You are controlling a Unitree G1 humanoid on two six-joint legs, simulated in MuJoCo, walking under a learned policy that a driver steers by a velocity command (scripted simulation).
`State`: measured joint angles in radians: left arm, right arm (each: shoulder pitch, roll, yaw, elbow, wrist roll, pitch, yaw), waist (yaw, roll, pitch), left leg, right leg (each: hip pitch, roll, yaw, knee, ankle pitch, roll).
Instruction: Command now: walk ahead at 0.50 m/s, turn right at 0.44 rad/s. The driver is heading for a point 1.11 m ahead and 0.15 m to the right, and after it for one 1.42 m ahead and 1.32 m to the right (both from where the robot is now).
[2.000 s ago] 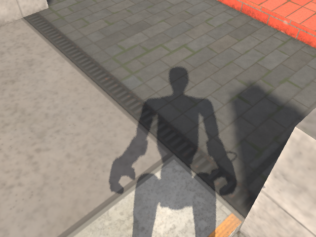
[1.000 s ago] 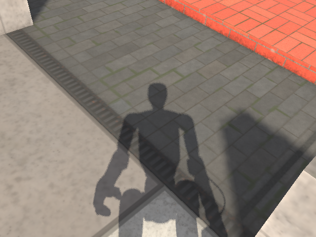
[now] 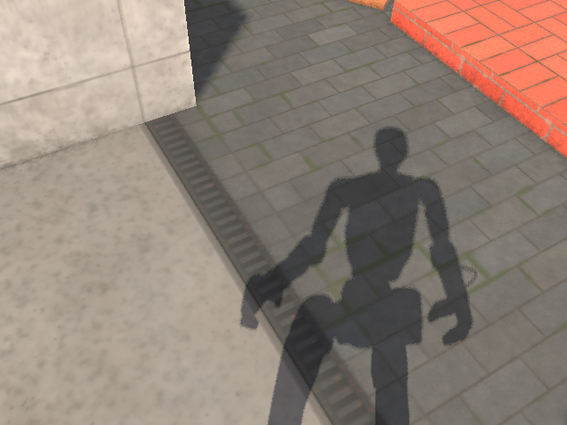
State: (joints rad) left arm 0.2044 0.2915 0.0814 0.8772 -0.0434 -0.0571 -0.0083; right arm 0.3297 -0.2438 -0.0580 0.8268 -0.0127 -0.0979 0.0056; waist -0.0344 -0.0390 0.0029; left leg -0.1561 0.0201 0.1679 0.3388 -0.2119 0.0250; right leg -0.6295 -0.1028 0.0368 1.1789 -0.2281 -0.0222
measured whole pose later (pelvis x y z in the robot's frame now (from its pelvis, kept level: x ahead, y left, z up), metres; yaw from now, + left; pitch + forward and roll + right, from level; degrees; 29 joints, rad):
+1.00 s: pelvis +0.57 -0.09 -0.02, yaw -6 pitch +2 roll +1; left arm 0.25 0.28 0.03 0.76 0.00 -0.11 -0.01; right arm 0.20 -0.28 -0.06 0.68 0.01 -0.07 0.03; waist 0.00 0.00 0.03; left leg -0.38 -0.11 0.01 0.49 -0.15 0.09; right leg -0.41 0.00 0.05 1.25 -0.38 -0.01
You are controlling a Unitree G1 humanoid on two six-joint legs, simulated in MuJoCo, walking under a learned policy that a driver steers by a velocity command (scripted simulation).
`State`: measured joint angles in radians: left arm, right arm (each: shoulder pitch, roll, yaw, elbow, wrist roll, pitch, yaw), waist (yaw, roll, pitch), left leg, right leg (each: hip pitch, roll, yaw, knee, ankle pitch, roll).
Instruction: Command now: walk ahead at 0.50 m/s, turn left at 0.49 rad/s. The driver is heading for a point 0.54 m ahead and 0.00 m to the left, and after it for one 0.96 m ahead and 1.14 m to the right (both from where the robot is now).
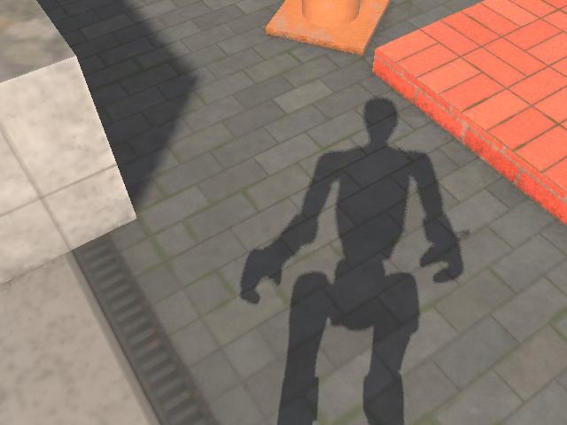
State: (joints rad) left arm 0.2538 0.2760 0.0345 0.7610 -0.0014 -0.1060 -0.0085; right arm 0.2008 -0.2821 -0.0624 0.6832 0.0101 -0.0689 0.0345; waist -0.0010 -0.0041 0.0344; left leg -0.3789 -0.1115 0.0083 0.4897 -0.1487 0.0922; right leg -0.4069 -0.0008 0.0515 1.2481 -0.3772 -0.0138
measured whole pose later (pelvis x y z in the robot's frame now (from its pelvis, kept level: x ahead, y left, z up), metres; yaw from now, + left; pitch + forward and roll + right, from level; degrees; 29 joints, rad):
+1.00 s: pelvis +0.34 -0.04 +0.00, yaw +3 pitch +2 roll +1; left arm 0.19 0.30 0.07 0.76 -0.01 0.05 0.00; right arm 0.12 -0.27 -0.07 0.69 0.00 0.01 -0.05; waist 0.01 0.00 0.03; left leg -0.30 0.07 0.07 0.48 -0.20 -0.03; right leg -0.44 -0.02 -0.02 0.85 -0.43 0.04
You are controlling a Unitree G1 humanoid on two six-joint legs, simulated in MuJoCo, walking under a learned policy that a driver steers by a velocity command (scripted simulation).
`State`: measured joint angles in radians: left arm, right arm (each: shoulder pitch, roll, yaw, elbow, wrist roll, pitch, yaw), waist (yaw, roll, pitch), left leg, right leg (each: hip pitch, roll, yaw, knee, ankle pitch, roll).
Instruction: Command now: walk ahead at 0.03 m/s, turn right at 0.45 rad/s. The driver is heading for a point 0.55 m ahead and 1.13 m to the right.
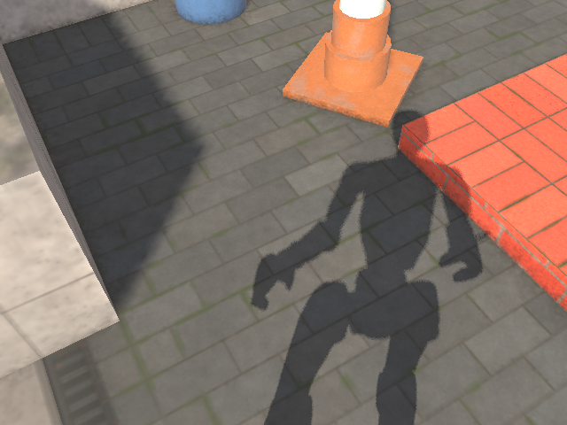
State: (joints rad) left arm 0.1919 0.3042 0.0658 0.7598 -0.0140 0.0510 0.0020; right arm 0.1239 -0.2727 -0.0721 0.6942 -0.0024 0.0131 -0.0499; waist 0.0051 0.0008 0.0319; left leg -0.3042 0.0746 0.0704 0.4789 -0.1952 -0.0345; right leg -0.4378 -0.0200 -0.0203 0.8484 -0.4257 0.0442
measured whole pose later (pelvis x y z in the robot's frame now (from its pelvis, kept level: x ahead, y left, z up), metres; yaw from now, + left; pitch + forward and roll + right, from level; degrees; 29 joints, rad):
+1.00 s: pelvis -0.01 -0.02 +0.00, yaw -35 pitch +1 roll +0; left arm 0.18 0.30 0.08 0.59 -0.02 0.08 -0.01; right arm 0.14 -0.29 -0.07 0.71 0.01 0.02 -0.02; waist -0.01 0.01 0.07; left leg -0.22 0.09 0.12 0.47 -0.26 -0.02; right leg -0.36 -0.04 -0.01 0.72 -0.36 0.07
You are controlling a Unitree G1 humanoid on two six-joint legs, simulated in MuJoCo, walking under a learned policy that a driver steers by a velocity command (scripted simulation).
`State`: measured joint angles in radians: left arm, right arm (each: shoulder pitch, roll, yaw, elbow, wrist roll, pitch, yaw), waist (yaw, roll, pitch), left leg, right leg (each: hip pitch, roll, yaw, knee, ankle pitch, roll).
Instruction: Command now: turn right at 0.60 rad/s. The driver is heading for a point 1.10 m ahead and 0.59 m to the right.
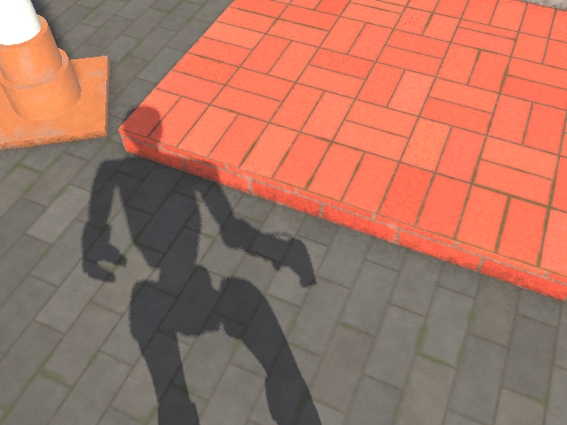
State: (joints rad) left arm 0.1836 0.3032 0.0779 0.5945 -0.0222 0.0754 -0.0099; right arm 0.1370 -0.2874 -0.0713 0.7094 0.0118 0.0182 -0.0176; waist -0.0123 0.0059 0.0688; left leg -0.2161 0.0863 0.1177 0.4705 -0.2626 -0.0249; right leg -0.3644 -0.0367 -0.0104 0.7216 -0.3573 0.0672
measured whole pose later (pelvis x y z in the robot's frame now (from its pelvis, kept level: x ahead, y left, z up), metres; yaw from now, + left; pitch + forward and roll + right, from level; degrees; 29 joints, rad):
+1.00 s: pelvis +0.07 -0.08 +0.00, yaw -35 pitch +2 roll +1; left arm 0.15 0.30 0.05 0.58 -0.02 0.00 -0.04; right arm 0.36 -0.32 -0.08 0.76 0.02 -0.05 0.00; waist -0.09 -0.01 0.01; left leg 0.01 0.07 0.15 0.30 -0.34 -0.05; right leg -0.54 -0.07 -0.01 0.72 -0.24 0.01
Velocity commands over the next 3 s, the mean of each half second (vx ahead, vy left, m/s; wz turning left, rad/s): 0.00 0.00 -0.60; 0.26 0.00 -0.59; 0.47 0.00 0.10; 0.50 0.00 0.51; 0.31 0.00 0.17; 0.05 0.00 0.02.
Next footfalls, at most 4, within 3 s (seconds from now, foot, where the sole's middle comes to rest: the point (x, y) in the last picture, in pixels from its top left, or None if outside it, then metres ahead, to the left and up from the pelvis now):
0.04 right None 0.04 -0.13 -0.78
0.58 left None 0.09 0.08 -0.77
1.06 right None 0.10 -0.28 -0.78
1.58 left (438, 404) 0.49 -0.32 -0.77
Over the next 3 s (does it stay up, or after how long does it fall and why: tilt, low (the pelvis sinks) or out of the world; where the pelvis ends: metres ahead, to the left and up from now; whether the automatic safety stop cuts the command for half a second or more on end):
stays up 0.75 -0.49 0.00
